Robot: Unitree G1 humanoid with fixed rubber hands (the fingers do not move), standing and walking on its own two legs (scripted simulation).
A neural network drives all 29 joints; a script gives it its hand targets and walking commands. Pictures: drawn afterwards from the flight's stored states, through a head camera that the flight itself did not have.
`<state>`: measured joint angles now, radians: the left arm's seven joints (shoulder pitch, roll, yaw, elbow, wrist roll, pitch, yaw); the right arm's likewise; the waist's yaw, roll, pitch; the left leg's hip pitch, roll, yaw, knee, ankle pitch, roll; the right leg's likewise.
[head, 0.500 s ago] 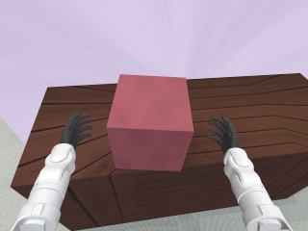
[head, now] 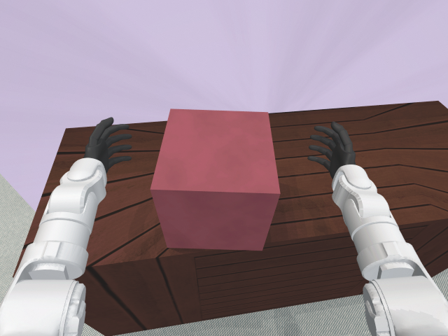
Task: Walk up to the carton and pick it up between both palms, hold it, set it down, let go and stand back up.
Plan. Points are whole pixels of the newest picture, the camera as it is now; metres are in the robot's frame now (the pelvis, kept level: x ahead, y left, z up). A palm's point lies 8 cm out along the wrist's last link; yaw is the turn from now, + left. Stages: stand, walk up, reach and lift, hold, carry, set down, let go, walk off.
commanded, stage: reach and lift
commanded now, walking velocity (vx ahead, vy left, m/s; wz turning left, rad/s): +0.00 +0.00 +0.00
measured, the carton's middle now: (217, 180) +0.45 +0.01 +0.00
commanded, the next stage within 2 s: none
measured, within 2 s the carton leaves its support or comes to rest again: neither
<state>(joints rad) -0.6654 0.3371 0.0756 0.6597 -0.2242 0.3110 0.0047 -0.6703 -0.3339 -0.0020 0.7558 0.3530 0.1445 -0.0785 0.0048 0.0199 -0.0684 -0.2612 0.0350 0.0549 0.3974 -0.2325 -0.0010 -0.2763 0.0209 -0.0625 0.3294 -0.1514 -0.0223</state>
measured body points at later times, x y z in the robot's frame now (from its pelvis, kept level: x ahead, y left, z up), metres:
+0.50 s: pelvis -0.01 -0.01 -0.01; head +0.03 +0.00 +0.44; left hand +0.45 +0.23 +0.14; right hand +0.46 -0.20 +0.14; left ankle -0.02 +0.11 -0.75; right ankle +0.01 -0.10 -0.75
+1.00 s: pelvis -0.02 -0.01 -0.04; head +0.06 +0.00 +0.41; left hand +0.44 +0.21 +0.03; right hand +0.44 -0.20 +0.03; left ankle -0.02 +0.11 -0.75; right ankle +0.01 -0.10 -0.75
